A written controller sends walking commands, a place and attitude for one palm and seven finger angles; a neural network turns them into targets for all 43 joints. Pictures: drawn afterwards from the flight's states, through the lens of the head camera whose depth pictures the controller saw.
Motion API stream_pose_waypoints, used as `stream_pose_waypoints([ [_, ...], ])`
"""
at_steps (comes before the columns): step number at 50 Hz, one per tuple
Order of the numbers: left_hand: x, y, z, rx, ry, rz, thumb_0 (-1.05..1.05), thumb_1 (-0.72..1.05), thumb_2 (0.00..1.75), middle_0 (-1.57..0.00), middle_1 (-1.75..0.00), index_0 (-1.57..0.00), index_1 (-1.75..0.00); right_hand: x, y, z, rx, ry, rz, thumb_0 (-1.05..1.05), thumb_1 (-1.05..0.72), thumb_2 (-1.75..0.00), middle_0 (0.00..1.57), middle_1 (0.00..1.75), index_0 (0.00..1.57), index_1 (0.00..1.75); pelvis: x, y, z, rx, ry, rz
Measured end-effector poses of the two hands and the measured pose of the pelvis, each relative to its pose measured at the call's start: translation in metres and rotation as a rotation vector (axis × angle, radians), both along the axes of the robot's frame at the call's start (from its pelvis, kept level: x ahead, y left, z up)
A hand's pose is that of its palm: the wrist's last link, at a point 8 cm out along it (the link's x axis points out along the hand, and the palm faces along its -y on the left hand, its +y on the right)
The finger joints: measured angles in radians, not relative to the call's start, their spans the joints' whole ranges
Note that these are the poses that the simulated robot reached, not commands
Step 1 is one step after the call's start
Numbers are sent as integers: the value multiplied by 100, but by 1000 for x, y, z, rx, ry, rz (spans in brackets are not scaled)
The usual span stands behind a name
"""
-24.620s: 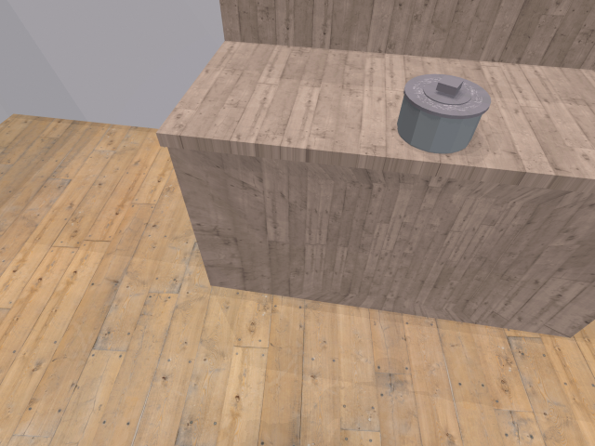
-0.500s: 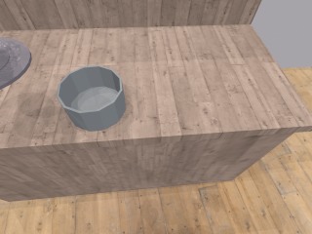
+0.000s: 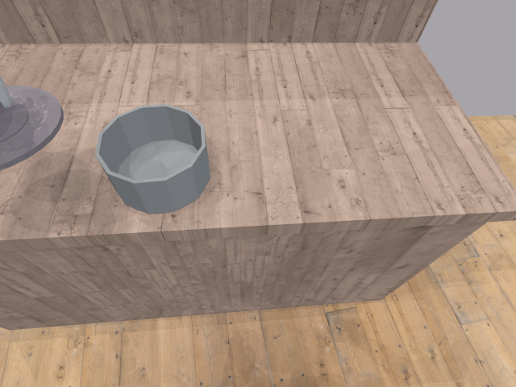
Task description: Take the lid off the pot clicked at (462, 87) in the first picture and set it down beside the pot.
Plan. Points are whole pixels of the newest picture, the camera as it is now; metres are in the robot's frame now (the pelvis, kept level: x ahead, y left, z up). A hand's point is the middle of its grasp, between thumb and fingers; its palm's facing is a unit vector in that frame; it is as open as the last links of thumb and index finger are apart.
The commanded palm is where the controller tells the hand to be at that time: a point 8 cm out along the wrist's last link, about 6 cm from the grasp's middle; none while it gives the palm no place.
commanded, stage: lower the lid onto the table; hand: left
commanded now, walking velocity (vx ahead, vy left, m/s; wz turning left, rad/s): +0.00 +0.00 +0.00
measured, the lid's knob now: out of the picture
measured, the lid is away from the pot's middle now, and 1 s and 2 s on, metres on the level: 0.21 0.23 0.23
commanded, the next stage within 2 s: none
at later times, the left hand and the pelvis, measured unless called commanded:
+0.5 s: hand out of the picture +0.45 +0.37 +0.15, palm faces -0.41 -0.18 -0.89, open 7.9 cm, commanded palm +0.49 +0.38 +0.22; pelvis +0.00 +0.01 -0.01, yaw -1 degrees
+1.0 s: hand out of the picture +0.44 +0.39 +0.11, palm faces -0.44 -0.21 -0.87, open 7.9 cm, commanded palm +0.49 +0.39 +0.19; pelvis +0.00 +0.01 -0.02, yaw -1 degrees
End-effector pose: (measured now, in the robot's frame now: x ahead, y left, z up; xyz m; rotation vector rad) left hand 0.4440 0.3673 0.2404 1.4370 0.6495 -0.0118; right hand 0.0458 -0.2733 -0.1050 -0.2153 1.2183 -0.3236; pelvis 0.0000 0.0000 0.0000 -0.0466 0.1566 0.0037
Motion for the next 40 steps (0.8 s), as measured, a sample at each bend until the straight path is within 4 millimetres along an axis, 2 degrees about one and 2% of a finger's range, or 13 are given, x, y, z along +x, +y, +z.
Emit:
stream_pose_waypoints([
  [20,9,11,-29,-25,27,-5,-2,24,74,-69,-97,-61,-92,-37,4,-2,-25,93,-56,0,-90,-90,20,30,20,30,0,8,-5,-8,32,-12],
  [35,11,8,-50,-37,47,-21,-1,24,74,-68,-97,-60,-92,-39,9,-6,-31,85,-69,0,-90,-90,20,30,20,30,-3,11,-10,-14,52,-18],
  [40,10,13,-58,-54,51,-10,-1,24,74,-69,-97,-60,-92,-40,9,-6,-42,85,-77,0,-90,-90,20,30,20,30,-4,10,-12,-17,58,-22],
])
